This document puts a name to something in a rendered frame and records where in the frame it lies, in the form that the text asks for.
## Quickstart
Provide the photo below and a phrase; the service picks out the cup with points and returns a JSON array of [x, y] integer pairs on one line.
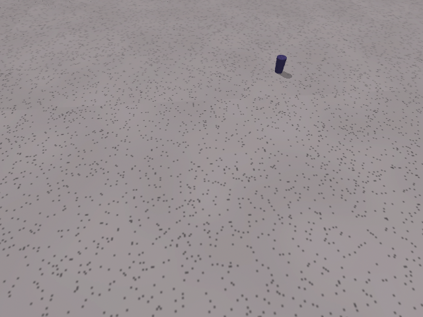
[[280, 62]]

